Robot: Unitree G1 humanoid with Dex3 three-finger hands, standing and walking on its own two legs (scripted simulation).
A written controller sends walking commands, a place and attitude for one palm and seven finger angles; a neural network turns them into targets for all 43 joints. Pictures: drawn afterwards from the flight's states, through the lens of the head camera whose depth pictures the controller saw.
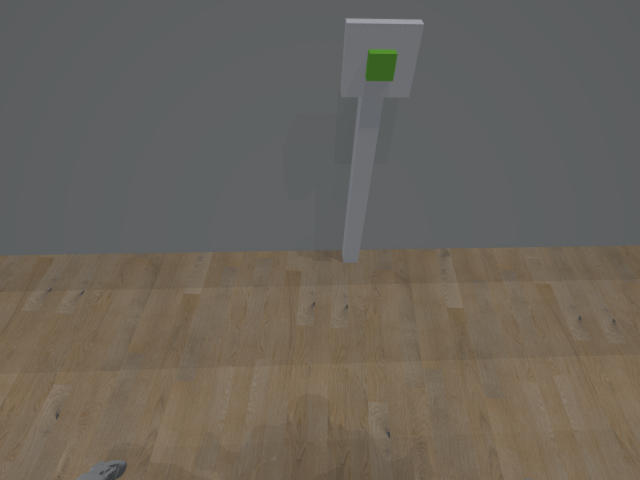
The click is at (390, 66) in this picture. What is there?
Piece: button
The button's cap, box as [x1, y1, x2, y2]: [365, 49, 396, 80]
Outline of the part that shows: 368,49 365,75 366,79 392,80 396,59 395,50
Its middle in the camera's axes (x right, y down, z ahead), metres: +0.15 -0.42 +0.94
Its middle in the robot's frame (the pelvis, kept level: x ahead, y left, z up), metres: +1.01 -0.09 +0.06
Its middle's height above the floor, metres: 0.83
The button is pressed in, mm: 0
